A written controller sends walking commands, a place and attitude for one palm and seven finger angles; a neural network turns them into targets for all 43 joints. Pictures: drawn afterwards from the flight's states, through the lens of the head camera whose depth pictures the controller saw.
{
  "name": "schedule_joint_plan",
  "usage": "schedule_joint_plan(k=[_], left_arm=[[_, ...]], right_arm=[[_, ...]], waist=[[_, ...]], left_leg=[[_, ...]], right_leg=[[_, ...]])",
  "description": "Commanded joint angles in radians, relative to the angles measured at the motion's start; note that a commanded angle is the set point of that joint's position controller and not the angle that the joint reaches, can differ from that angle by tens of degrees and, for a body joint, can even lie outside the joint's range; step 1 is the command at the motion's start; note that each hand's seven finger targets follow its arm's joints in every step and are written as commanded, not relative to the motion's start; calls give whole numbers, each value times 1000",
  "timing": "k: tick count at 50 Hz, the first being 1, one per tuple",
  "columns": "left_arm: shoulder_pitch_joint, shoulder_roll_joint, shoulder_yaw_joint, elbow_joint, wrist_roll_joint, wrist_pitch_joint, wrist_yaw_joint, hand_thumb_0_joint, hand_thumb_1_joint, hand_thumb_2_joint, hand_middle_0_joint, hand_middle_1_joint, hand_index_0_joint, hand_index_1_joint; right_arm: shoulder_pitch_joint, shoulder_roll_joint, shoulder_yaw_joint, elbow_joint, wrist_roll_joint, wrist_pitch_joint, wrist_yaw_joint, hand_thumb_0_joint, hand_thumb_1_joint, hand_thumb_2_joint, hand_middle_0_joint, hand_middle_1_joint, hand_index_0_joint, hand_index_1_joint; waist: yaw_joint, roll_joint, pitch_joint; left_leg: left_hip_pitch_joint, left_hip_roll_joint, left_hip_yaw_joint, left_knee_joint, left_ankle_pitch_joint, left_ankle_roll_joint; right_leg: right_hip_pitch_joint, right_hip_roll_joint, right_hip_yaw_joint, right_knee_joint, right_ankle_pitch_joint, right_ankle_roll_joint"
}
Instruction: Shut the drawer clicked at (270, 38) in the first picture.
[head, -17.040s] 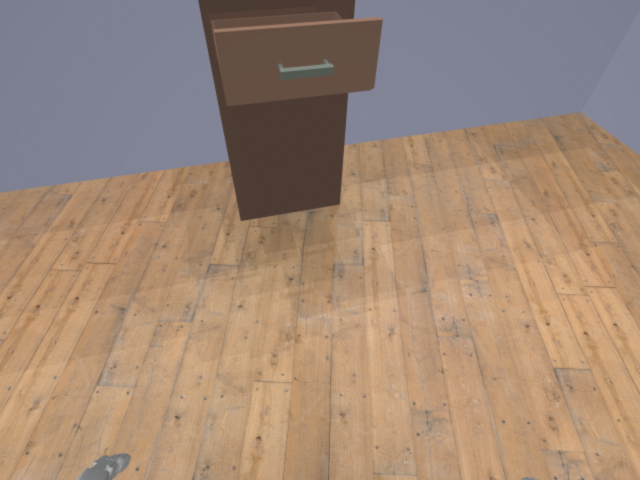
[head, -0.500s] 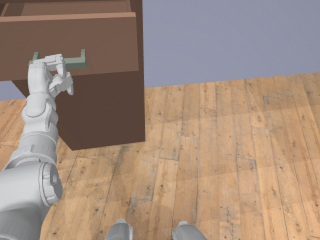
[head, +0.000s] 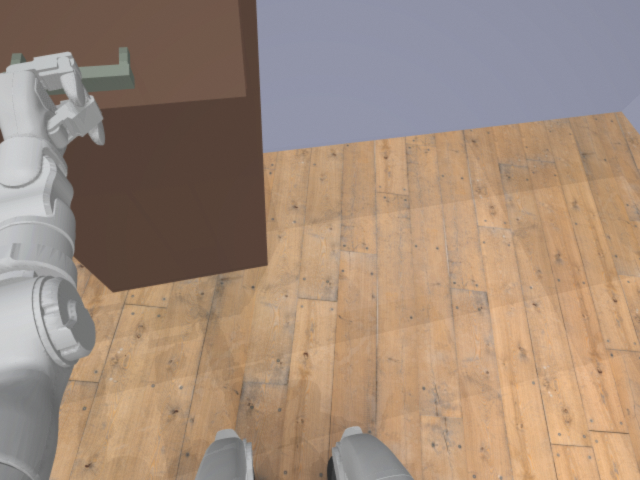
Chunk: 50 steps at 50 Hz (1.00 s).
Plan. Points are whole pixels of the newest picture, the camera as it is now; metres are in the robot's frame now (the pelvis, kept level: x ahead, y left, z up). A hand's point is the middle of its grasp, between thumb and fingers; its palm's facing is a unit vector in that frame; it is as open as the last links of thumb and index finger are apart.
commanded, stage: push the drawer shut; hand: left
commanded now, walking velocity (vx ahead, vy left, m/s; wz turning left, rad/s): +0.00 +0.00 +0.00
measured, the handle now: (72, 69) +0.61 +0.24 +0.10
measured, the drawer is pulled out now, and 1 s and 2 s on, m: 0.02 0.00 0.00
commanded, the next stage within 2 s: pull the fist back off the drawer in 0.42 s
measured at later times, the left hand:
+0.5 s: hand (76, 91) +0.56 +0.23 +0.10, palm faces +0.12 -0.99 -0.01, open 3.1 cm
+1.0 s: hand (93, 92) +0.56 +0.21 +0.11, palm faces +0.13 -0.99 -0.01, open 3.3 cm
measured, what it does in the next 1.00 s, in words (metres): stands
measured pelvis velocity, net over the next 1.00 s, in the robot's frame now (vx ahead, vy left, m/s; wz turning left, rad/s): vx -0.02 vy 0.01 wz -0.01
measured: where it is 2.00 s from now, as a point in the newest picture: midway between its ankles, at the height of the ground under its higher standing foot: outside the picture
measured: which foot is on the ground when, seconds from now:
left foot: down 0.00-1.00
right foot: down 0.00-1.00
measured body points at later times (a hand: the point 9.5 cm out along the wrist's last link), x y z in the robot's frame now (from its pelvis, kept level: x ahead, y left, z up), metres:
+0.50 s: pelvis -0.01 +0.01 -0.01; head +0.14 +0.05 +0.41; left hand +0.55 +0.28 +0.11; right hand -0.07 -0.25 -0.10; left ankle +0.03 +0.12 -0.67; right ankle -0.01 -0.14 -0.67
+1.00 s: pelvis -0.02 +0.01 -0.01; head +0.13 +0.04 +0.41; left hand +0.55 +0.26 +0.11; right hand -0.08 -0.23 -0.11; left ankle +0.03 +0.12 -0.67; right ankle -0.01 -0.13 -0.67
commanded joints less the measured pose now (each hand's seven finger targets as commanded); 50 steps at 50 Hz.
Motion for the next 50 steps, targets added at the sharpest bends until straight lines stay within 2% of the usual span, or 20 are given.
schedule_joint_plan(k=[1,5,6,8,11,13,16,21,23,26,30,34,35,39,40,42,44,46,48,50], left_arm=[[-548,290,18,-204,-1,-58,1,0,900,900,-1400,-1600,-1400,-1600],[-605,330,24,-162,14,-39,2,0,900,900,-1400,-1600,-1400,-1600],[-605,355,38,-145,18,-33,1,0,900,900,-1400,-1600,-1400,-1600],[-636,381,52,-173,23,-38,-2,0,900,900,-1400,-1600,-1400,-1600],[-621,409,71,-177,27,-37,-13,0,900,900,-1400,-1600,-1400,-1600],[-680,362,35,-181,22,-34,-15,0,900,900,-1400,-1600,-1400,-1600],[-730,344,7,-149,26,-19,-5,0,900,900,-1400,-1600,-1400,-1600],[-791,388,0,-137,42,-21,3,0,900,900,-1400,-1600,-1400,-1600],[-820,347,-33,-147,41,-23,4,0,900,900,-1400,-1600,-1400,-1600],[-835,343,-49,-134,42,-16,12,0,900,900,-1400,-1600,-1400,-1600],[-837,321,-66,-123,52,0,18,0,900,900,-1400,-1600,-1400,-1600],[-849,355,-43,-146,60,14,25,0,900,900,-1400,-1600,-1400,-1600],[-851,327,-52,-155,55,17,26,0,900,900,-1400,-1600,-1400,-1600],[-806,318,-39,-169,57,25,32,0,900,900,-1400,-1600,-1400,-1600],[-808,290,-51,-183,52,27,36,0,900,900,-1400,-1600,-1400,-1600],[-752,279,-44,-168,47,35,39,0,900,900,-1400,-1600,-1400,-1600],[-729,316,-15,-172,47,35,42,0,900,900,-1400,-1600,-1400,-1600],[-681,298,-18,-192,42,32,41,0,900,900,-1400,-1600,-1400,-1600],[-632,271,-17,-237,35,16,40,0,900,900,-1400,-1600,-1400,-1600],[-558,245,-16,-241,19,12,35,0,900,900,-1400,-1600,-1400,-1600]], right_arm=[[200,-190,-56,-34,-3,-2,-13,0,-900,-900,200,300,200,300],[216,-199,-51,-34,-5,1,-15,0,-900,-900,200,300,200,300],[225,-201,-49,-35,-6,3,-16,0,-900,-900,200,300,200,300],[236,-202,-48,-39,-12,3,-14,0,-900,-900,200,300,200,300],[249,-202,-48,-41,-14,10,-12,0,-900,-900,200,300,200,300],[256,-198,-48,-32,-15,12,-12,0,-900,-900,200,300,200,300],[258,-204,-44,-20,-15,7,-14,0,-900,-900,200,300,200,300],[270,-211,-30,-17,-21,-4,-22,0,-900,-900,200,300,200,300],[272,-211,-29,-13,-23,-14,-20,0,-900,-900,200,300,200,300],[266,-218,-22,-10,-24,-26,-25,0,-900,-900,200,300,200,300],[268,-220,-20,-16,-26,-37,-23,0,-900,-900,200,300,200,300],[274,-223,-19,-23,-30,-39,-19,0,-900,-900,200,300,200,300],[272,-218,-22,-26,-30,-41,-15,0,-900,-900,200,300,200,300],[272,-218,-26,-32,-32,-40,-5,0,-900,-900,200,300,200,300],[271,-216,-30,-32,-32,-40,-2,0,-900,-900,200,300,200,300],[265,-215,-32,-36,-32,-41,2,0,-900,-900,200,300,200,300],[266,-218,-30,-40,-31,-37,4,0,-900,-900,200,300,200,300],[262,-213,-35,-50,-27,-34,7,0,-900,-900,200,300,200,300],[260,-205,-41,-58,-29,-31,12,0,-900,-900,200,300,200,300],[251,-202,-45,-62,-24,-25,17,0,-900,-900,200,300,200,300]], waist=[[-38,146,-450],[-68,134,-431],[-65,121,-433],[-59,178,-478],[-52,197,-529],[-81,197,-494],[-110,195,-444],[-127,232,-445],[-139,265,-445],[-150,270,-434],[-149,283,-444],[-135,290,-473],[-133,305,-483],[-109,305,-494],[-115,287,-496],[-100,271,-474],[-89,248,-475],[-76,222,-479],[-53,246,-511],[-36,216,-498]], left_leg=[[430,-21,-9,-64,328,48],[394,-18,-11,-52,306,55],[379,-18,-13,-51,305,55],[412,-18,-17,-46,344,52],[448,-13,-19,-32,408,48],[456,-10,-29,-33,396,49],[431,-5,-35,-33,318,49],[410,-3,-47,-30,267,50],[438,-2,-59,-34,260,47],[422,2,-65,-35,196,49],[423,0,-78,-42,146,46],[421,-3,-82,-43,141,45],[438,-6,-80,-43,148,44],[467,-3,-90,-52,160,36],[475,-2,-90,-56,156,37],[457,-6,-80,-59,138,38],[439,-7,-73,-64,148,41],[444,-7,-61,-70,165,42],[489,-7,-57,-73,218,38],[490,-6,-45,-78,246,37]], right_leg=[[50,28,-15,-127,286,-21],[24,29,-15,-128,266,-17],[32,30,-15,-127,266,-18],[33,32,-18,-114,288,-22],[36,35,-22,-108,328,-23],[-3,38,-27,-113,305,-23],[-63,40,-33,-123,228,-20],[-100,37,-36,-113,177,-24],[-139,38,-43,-107,164,-29],[-171,34,-45,-107,123,-26],[-200,33,-55,-93,92,-31],[-184,31,-59,-83,89,-34],[-187,33,-59,-87,94,-35],[-188,33,-67,-82,96,-40],[-185,34,-67,-87,95,-37],[-172,35,-66,-96,87,-38],[-143,35,-63,-99,92,-37],[-110,37,-61,-109,102,-35],[-89,40,-63,-105,131,-40],[-56,43,-61,-118,153,-38]])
